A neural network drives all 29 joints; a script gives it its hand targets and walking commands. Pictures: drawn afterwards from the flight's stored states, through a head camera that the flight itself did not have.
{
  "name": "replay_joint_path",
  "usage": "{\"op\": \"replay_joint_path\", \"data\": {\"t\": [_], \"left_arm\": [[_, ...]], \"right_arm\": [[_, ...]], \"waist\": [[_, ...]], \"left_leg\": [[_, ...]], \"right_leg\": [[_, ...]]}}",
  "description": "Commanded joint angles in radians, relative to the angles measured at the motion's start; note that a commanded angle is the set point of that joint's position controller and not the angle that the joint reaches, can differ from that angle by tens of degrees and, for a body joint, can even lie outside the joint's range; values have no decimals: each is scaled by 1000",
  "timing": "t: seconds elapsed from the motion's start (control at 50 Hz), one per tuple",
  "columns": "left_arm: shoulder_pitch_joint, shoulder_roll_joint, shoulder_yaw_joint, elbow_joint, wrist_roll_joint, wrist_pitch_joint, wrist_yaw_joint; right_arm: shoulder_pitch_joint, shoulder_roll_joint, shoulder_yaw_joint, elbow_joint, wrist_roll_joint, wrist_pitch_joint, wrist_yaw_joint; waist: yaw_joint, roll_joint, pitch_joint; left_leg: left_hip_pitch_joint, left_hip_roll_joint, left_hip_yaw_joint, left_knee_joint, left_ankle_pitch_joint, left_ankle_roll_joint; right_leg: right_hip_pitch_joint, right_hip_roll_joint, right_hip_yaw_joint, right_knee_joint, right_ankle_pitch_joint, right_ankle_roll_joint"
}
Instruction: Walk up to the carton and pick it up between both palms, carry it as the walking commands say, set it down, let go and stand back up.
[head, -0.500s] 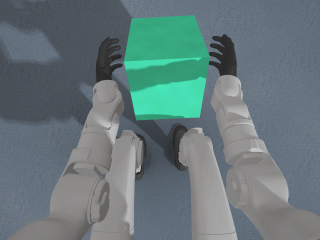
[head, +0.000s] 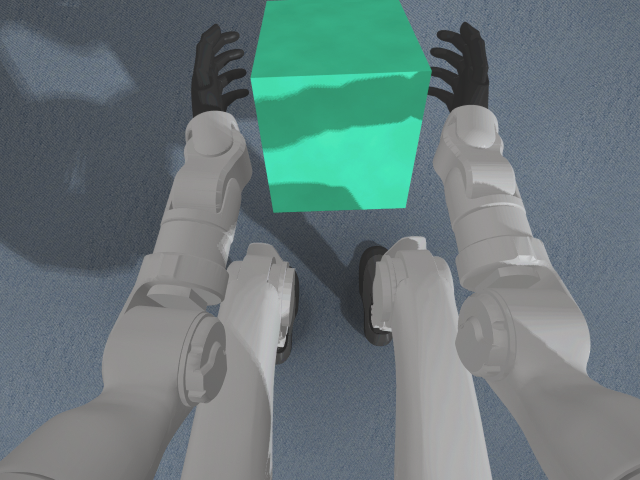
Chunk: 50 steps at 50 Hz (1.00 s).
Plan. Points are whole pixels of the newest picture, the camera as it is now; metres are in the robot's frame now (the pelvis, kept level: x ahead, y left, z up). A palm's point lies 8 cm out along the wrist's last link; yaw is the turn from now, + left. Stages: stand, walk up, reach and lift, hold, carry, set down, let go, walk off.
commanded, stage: set down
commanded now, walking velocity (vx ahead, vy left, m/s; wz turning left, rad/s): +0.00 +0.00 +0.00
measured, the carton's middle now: (335, 103) +0.52 -0.02 -0.31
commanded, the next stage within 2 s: none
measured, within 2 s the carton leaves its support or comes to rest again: neither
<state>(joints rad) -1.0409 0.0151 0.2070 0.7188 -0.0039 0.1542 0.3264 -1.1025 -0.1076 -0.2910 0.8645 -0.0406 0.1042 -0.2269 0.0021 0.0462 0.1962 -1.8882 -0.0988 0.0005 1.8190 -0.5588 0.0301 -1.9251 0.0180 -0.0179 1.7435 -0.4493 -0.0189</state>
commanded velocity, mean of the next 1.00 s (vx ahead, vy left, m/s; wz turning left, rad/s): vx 0.00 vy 0.00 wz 0.00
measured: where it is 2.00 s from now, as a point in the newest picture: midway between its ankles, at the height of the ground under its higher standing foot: (327, 321)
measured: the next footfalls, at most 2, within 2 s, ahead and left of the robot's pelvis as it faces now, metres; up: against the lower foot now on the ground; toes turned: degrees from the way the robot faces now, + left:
none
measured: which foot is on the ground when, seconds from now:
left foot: down 0.00-1.00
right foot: down 0.00-1.00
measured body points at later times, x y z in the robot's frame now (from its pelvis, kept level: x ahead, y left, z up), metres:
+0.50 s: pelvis -0.01 +0.00 -0.05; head +0.35 -0.01 +0.22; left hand +0.54 +0.12 -0.19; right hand +0.55 -0.17 -0.19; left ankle +0.10 +0.09 -0.46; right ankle +0.13 -0.12 -0.46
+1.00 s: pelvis +0.02 +0.00 -0.05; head +0.38 +0.00 +0.21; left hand +0.57 +0.12 -0.20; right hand +0.58 -0.17 -0.20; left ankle +0.10 +0.09 -0.46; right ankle +0.13 -0.12 -0.46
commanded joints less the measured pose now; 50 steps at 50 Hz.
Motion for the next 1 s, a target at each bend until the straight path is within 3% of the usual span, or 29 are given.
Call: {"op": "replay_joint_path", "data": {"t": [0.0, 0.04, 0.06, 0.12, 0.14, 0.18, 0.22, 0.26, 0.28, 0.3, 0.32, 0.36, 0.4, 0.44, 0.5, 0.52, 0.58, 0.64, 0.66, 0.7, 0.72, 0.76, 0.78, 0.82, 0.84, 0.92, 0.94, 0.96, 0.98], "left_arm": [[-871, -811, -385, -4, -43, -12, -317], [-864, -817, -343, 40, -23, -3, -329], [-849, -804, -312, 78, -4, 6, -335], [-888, -786, -313, 19, -5, 4, -344], [-884, -779, -298, 67, 14, 18, -347], [-856, -758, -274, 105, 47, 35, -358], [-776, -769, -231, 192, 75, 60, -381], [-730, -782, -196, 231, 124, 78, -403], [-719, -764, -175, 241, 131, 83, -414], [-731, -767, -164, 260, 134, 89, -428], [-685, -752, -127, 302, 158, 105, -437], [-675, -757, -125, 283, 173, 122, -451], [-670, -755, -121, 289, 159, 131, -463], [-638, -756, -103, 325, 184, 152, -473], [-600, -775, -112, 312, 183, 164, -476], [-597, -781, -101, 340, 180, 170, -479], [-586, -770, -100, 316, 192, 176, -480], [-565, -762, -95, 320, 181, 176, -474], [-526, -758, -88, 324, 202, 183, -472], [-522, -755, -80, 344, 201, 177, -473], [-511, -746, -79, 331, 195, 174, -474], [-494, -755, -88, 330, 206, 168, -467], [-483, -768, -84, 337, 186, 165, -471], [-473, -777, -95, 335, 190, 163, -464], [-471, -766, -82, 324, 194, 154, -459], [-460, -739, -70, 322, 199, 151, -462], [-457, -752, -84, 340, 195, 151, -463], [-474, -759, -85, 321, 183, 144, -463], [-473, -740, -81, 343, 192, 142, -460]], "right_arm": [[-855, 612, 315, -172, -8, -26, 293], [-845, 599, 287, -116, -30, -16, 300], [-852, 612, 277, -97, -27, -7, 310], [-846, 639, 274, -94, -27, 4, 323], [-825, 619, 254, -31, -39, 15, 330], [-834, 636, 236, -42, -56, 26, 344], [-759, 626, 199, 31, -106, 50, 359], [-719, 633, 158, 65, -123, 69, 374], [-731, 637, 162, 57, -136, 79, 385], [-723, 638, 146, 62, -157, 83, 392], [-676, 622, 102, 115, -177, 103, 401], [-656, 619, 77, 118, -192, 121, 416], [-626, 626, 74, 121, -210, 138, 428], [-593, 627, 48, 158, -226, 161, 444], [-553, 618, 41, 160, -229, 178, 462], [-548, 633, 30, 176, -247, 184, 467], [-508, 622, 14, 183, -256, 199, 485], [-465, 628, 4, 215, -272, 214, 494], [-455, 623, -3, 188, -260, 212, 499], [-436, 601, -1, 198, -277, 207, 497], [-430, 607, 5, 187, -274, 207, 496], [-388, 617, -29, 213, -280, 201, 503], [-373, 610, -22, 206, -294, 197, 498], [-369, 608, -31, 205, -287, 186, 503], [-380, 606, -13, 200, -276, 182, 505], [-333, 609, -39, 221, -303, 187, 501], [-344, 595, -27, 215, -291, 179, 495], [-350, 597, -22, 199, -297, 175, 493], [-340, 599, -33, 231, -294, 173, 496]], "waist": [[-212, 15, -1248], [-215, 12, -1176], [-190, 1, -1153], [-185, -6, -1220], [-181, 7, -1155], [-172, -6, -1117], [-189, -27, -1006], [-172, 13, -934], [-160, -9, -894], [-174, -36, -879], [-185, -23, -823], [-171, 13, -805], [-188, -18, -798], [-188, 5, -784], [-185, 31, -789], [-196, 11, -781], [-179, 32, -768], [-190, 3, -761], [-177, 58, -781], [-192, 27, -754], [-180, 11, -771], [-180, 65, -781], [-215, 21, -793], [-194, 70, -813], [-180, 37, -817], [-194, 48, -808], [-190, 75, -798], [-202, 37, -834], [-195, 57, -790]], "left_leg": [[330, -97, -73, -114, 167, -44], [278, -101, -50, -96, 128, -42], [266, -102, -50, -89, 105, -37], [270, -97, -26, -64, 150, -35], [232, -95, -23, -56, 118, -42], [212, -93, -24, -58, 102, -33], [131, -94, -20, -44, 77, -34], [69, -81, -7, -31, 50, -31], [28, -81, -7, -27, 33, -28], [17, -82, -7, -27, 17, -25], [-11, -76, -13, -31, -28, -22], [-8, -69, -9, -30, -24, -29], [-24, -67, -19, -27, -37, -27], [-14, -65, -12, -28, -58, -25], [-12, -64, -10, -25, -23, -31], [-14, -67, -24, -34, -55, -26], [-12, -66, -16, -33, -41, -33], [-13, -71, -20, -33, -20, -35], [15, -67, -7, -31, -4, -35], [2, -70, -18, -30, 33, -38], [7, -72, -17, -24, 58, -38], [27, -74, -16, -38, 91, -44], [28, -72, -28, -27, 105, -43], [56, -67, -32, -35, 168, -49], [45, -74, -27, -25, 167, -49], [46, -73, -21, -33, 176, -52], [28, -76, -12, -23, 187, -58], [36, -81, -14, -19, 187, -55], [27, -74, -21, -19, 175, -55]], "right_leg": [[531, 60, 11, 21, 174, -12], [503, 57, 7, 20, 138, -11], [487, 62, 6, 34, 113, -8], [504, 60, 4, 51, 156, -5], [469, 62, 0, 59, 125, -8], [442, 63, -2, 65, 110, -3], [400, 61, -5, 69, 86, -5], [356, 65, 13, 70, 61, -12], [343, 60, 15, 75, 49, -10], [320, 66, 7, 77, 32, -11], [287, 60, 9, 77, -9, -10], [256, 64, 16, 83, -16, -17], [258, 60, 16, 92, -15, -18], [227, 64, 14, 93, -40, -20], [211, 61, 16, 95, -17, -25], [192, 55, 12, 98, -35, -27], [169, 55, 18, 104, -24, -28], [165, 57, 7, 103, -12, -26], [181, 56, 18, 99, 4, -28], [155, 53, 10, 99, 26, -26], [174, 54, 13, 101, 44, -23], [160, 61, 13, 108, 83, -26], [174, 56, 6, 102, 84, -24], [166, 57, 11, 116, 122, -28], [156, 53, 9, 122, 131, -20], [161, 57, 11, 105, 141, -22], [173, 55, 18, 99, 155, -28], [171, 57, 5, 108, 148, -21], [124, 59, 6, 121, 142, -24]]}}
